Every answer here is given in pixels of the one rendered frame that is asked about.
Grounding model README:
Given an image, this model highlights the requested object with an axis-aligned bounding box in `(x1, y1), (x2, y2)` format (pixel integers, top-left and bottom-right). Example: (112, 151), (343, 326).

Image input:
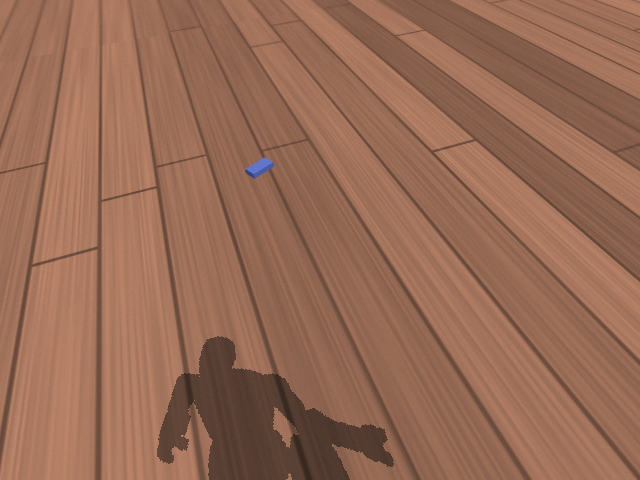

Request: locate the small box
(245, 157), (274, 179)

